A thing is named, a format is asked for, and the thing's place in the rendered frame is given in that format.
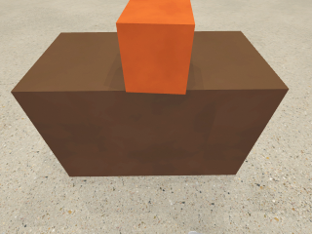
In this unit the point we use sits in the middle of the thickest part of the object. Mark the carton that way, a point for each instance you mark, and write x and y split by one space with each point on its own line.
155 41

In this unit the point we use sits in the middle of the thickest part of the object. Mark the pedestal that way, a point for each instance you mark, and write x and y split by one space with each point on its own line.
75 96

